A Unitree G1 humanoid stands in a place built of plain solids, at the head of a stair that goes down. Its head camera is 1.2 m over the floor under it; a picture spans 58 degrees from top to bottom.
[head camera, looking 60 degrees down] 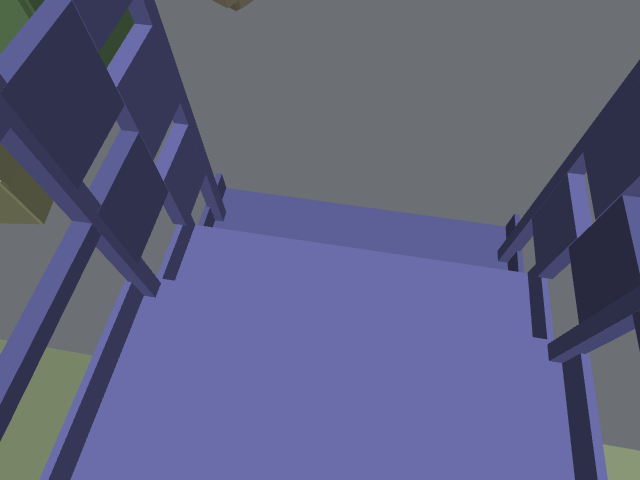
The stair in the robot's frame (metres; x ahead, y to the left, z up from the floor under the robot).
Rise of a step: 0.17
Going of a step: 0.30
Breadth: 1.25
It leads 10 degrees to the right of straight ahead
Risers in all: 3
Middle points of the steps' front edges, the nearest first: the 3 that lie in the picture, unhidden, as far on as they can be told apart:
0.46 -0.08 0.00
0.76 -0.13 -0.17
1.06 -0.18 -0.34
